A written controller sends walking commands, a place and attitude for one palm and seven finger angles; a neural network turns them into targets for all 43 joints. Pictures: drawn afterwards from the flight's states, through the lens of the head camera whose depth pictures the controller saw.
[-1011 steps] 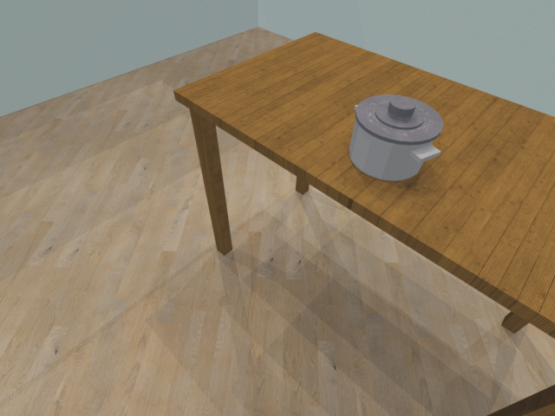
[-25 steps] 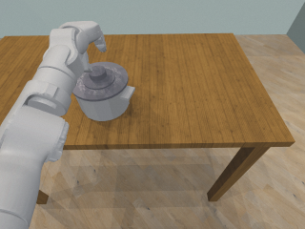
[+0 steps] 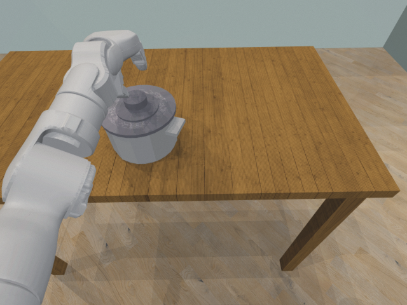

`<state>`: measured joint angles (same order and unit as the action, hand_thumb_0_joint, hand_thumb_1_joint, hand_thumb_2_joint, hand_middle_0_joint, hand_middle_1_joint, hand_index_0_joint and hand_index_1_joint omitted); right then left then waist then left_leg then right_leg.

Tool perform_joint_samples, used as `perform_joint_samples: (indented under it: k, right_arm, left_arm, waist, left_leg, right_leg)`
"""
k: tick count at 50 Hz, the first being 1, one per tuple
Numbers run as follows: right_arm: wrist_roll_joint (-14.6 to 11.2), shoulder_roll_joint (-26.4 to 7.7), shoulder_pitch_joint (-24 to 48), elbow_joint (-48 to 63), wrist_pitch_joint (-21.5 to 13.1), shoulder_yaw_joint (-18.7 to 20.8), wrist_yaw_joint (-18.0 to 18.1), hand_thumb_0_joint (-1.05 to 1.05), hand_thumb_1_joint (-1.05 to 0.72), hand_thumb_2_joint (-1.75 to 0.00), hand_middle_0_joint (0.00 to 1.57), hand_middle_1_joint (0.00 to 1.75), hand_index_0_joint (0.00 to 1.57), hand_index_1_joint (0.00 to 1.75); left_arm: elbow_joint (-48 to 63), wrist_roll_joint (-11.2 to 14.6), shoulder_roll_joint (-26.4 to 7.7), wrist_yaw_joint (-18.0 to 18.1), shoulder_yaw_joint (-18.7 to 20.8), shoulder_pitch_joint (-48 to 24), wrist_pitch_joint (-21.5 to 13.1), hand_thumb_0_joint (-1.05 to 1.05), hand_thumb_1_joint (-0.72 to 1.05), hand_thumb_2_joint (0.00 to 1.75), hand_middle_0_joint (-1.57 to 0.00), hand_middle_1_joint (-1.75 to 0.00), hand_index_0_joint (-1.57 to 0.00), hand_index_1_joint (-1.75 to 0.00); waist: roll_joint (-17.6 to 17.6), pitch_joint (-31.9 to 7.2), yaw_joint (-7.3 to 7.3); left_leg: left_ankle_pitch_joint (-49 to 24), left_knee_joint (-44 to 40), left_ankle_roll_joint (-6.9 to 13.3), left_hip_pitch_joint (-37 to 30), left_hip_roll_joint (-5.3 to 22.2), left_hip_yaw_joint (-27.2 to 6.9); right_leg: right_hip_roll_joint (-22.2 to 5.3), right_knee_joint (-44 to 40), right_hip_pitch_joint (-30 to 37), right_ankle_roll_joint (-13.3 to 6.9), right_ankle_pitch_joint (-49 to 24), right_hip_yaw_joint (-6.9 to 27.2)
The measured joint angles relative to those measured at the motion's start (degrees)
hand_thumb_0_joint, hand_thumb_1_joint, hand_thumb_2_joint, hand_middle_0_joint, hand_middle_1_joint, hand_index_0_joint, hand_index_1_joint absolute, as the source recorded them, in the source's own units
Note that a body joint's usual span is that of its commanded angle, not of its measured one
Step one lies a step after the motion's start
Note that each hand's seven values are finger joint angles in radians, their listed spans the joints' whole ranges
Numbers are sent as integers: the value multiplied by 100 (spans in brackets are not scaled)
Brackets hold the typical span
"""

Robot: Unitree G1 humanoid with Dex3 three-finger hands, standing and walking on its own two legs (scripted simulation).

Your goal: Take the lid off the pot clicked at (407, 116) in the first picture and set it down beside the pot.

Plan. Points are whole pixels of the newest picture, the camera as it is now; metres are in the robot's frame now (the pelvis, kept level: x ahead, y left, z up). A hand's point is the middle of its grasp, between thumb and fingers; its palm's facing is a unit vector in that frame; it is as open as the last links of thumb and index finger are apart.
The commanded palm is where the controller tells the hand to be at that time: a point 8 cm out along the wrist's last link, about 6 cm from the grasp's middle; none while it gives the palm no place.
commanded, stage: move the open hand above the knob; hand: left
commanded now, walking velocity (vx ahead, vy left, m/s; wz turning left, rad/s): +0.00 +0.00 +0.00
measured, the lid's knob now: (135, 100) +0.52 +0.13 +0.13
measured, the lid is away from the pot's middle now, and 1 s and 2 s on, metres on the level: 0.00 0.00 0.00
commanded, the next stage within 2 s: lower the open fingers around the knob in 0.60 s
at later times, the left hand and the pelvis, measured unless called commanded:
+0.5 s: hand (121, 78) +0.48 +0.13 +0.21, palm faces -0.26 -0.01 -0.97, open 10.2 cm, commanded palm +0.48 +0.12 +0.25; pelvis +0.00 -0.01 +0.00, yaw +0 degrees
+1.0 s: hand (128, 88) +0.48 +0.12 +0.19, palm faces -0.37 -0.06 -0.93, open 10.2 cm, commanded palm +0.49 +0.12 +0.23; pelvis -0.01 -0.01 +0.00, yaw +0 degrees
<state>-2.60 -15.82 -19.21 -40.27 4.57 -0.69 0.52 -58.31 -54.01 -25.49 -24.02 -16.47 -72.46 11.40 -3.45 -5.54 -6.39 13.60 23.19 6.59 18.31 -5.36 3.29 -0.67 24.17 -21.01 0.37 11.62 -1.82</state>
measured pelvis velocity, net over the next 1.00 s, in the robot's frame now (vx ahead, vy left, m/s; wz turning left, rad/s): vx -0.01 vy -0.01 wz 0.00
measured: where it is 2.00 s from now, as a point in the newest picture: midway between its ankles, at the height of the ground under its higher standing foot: outside the picture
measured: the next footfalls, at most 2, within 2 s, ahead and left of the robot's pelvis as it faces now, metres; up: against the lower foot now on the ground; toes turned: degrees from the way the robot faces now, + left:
none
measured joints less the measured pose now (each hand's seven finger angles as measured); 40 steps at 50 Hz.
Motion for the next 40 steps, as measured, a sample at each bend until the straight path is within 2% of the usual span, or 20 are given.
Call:
perform_joint_samples:
  k: [14, 28, 30, 36, 40]
  right_arm:
    - [-22, 25, 184, 56, 9, -39, 19, 1, -90, -90, 20, 30, 20, 30]
    - [-26, 2, 124, 29, 36, -43, 50, 1, -90, -90, 20, 30, 20, 30]
    - [-48, -1, 115, 6, 55, -50, 53, 1, -90, -90, 20, 30, 20, 30]
    - [-30, -5, 60, 19, 7, -41, 98, 1, -90, -90, 20, 30, 20, 30]
    - [-62, -35, 52, -28, 10, -60, 43, 1, -90, -90, 20, 30, 20, 30]
  left_arm:
    - [86, 39, 38, -67, -95, 58, 36, 0, -21, 119, -80, -8, -80, -8]
    - [3, 1, 9, -28, -28, 13, 14, 0, -21, 119, -80, -8, -80, -8]
    - [-121, 22, 33, -29, -131, -53, 72, 0, -21, 119, -80, -8, -80, -8]
    - [7, -27, -46, 1, 36, 29, -24, 0, -21, 119, -80, -8, -80, -8]
    - [-423, 52, 58, -49, -70, -169, 322, 0, -21, 119, -80, -8, -80, -8]
  waist:
    - [39, 23, 60]
    - [11, 23, 13]
    - [15, 31, 2]
    - [7, 52, -37]
    - [13, 61, -51]
  left_leg:
    - [-9, 29, -18, -42, 6, -46]
    - [-20, 27, -48, -27, 41, -20]
    - [-14, 42, -51, -16, 46, -23]
    - [-26, 11, -64, -40, 71, 5]
    - [-20, 26, -69, -30, 68, -11]
  right_leg:
    - [3, 9, 63, -24, -3, -47]
    - [40, 2, 38, -53, -29, -21]
    - [45, 12, 31, -58, -26, -24]
    - [73, -27, 46, -74, -54, 6]
    - [69, -5, 39, -79, -40, -11]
